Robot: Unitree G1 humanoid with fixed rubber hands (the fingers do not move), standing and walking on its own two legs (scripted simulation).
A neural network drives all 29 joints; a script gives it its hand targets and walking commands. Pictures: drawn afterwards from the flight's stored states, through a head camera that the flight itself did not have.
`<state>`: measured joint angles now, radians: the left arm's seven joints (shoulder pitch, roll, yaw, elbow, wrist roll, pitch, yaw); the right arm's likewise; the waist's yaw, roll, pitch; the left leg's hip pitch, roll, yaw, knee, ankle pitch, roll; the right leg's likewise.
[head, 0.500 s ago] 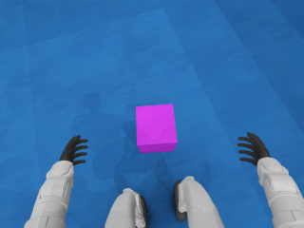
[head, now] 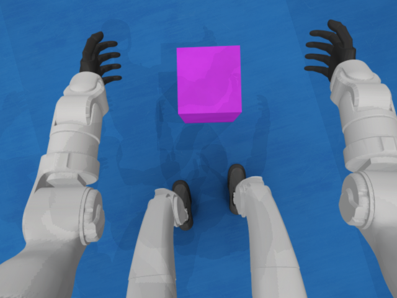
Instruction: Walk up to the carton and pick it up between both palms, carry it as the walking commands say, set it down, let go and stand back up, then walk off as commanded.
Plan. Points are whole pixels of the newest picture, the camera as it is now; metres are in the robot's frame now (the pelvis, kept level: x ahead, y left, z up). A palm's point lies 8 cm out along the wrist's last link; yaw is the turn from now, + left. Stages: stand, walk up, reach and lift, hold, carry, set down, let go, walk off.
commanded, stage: reach and lift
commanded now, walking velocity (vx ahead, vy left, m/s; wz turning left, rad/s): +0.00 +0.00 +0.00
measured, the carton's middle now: (208, 90) +0.57 -0.04 -0.54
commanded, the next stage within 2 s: none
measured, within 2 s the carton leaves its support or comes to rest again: neither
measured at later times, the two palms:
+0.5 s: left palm (119, 46) +0.58 +0.15 -0.16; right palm (301, 35) +0.56 -0.23 -0.16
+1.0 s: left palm (141, 72) +0.57 +0.14 -0.30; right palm (279, 65) +0.55 -0.23 -0.30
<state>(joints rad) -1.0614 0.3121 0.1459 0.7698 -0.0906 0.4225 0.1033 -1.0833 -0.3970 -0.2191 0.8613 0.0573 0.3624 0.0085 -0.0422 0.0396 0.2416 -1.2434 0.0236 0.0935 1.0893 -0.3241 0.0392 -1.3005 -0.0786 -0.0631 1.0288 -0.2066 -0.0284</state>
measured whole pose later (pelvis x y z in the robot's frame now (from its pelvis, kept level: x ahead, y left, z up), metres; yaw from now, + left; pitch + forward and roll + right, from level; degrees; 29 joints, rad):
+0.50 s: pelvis +0.02 -0.02 -0.02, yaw +2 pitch +30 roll +0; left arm -1.33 0.37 0.16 0.66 -0.12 0.26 0.10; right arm -1.33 -0.33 -0.26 0.67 0.11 0.26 -0.10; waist -0.08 0.03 0.53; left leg -1.33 -0.01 0.00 1.21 -0.39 0.00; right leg -1.37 -0.06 -0.07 1.16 -0.30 -0.03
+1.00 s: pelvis -0.02 -0.01 -0.17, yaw +2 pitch +29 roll +0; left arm -1.54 0.40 0.04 0.90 -0.23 0.28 0.20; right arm -1.51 -0.42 -0.16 0.93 0.22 0.23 -0.11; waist -0.08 0.03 0.53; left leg -1.78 -0.01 0.02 1.80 -0.54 0.02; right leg -1.83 -0.02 0.02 1.75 -0.44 0.01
